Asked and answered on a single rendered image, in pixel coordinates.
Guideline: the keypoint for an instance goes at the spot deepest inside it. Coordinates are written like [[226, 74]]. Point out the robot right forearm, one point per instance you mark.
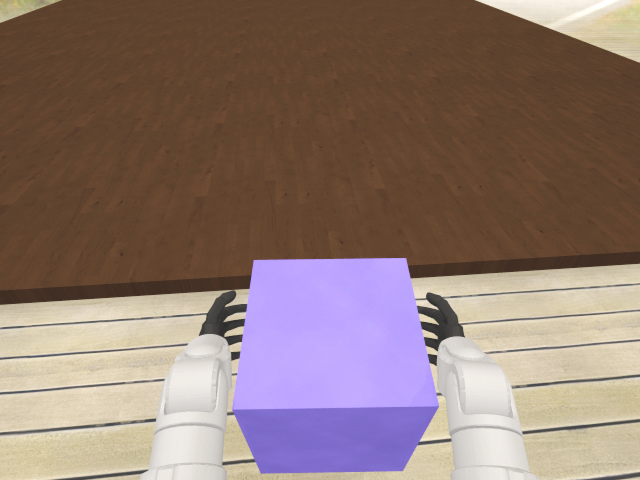
[[482, 416]]

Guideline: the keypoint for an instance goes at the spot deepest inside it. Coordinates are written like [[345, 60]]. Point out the robot right hand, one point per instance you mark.
[[445, 317]]

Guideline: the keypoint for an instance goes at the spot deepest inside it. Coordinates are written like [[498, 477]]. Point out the robot left forearm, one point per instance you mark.
[[192, 414]]

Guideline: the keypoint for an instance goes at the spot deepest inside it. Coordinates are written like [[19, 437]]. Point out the carton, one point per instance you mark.
[[333, 373]]

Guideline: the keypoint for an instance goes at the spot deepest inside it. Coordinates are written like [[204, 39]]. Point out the robot left hand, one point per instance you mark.
[[215, 317]]

